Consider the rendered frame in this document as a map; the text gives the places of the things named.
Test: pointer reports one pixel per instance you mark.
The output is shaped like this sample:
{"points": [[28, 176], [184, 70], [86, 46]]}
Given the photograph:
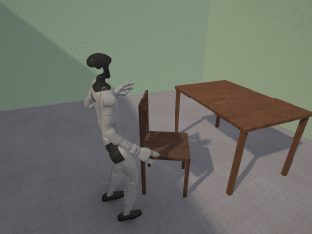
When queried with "right robot forearm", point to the right robot forearm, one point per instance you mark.
{"points": [[118, 140]]}

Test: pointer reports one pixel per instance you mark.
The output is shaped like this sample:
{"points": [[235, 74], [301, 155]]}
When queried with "chair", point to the chair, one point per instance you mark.
{"points": [[172, 146]]}

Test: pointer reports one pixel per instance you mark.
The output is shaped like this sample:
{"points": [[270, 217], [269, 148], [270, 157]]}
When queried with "left robot upper arm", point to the left robot upper arm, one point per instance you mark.
{"points": [[89, 100]]}

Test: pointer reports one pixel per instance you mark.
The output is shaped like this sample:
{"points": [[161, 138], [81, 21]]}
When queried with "robot head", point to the robot head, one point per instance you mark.
{"points": [[98, 61]]}

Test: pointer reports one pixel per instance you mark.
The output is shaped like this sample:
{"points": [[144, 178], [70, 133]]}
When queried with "right robot hand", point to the right robot hand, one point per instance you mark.
{"points": [[145, 153]]}

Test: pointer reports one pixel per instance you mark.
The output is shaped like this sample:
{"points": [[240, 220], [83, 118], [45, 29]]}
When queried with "table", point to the table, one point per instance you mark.
{"points": [[247, 110]]}

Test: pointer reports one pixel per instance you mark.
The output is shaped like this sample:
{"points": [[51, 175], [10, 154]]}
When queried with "robot left thigh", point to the robot left thigh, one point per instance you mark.
{"points": [[117, 169]]}

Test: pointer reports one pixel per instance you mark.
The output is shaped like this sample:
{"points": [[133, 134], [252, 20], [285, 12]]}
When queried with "right robot upper arm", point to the right robot upper arm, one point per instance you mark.
{"points": [[108, 104]]}

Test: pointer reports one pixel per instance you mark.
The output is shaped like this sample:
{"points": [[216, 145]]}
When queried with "left robot hand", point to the left robot hand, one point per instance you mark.
{"points": [[123, 89]]}

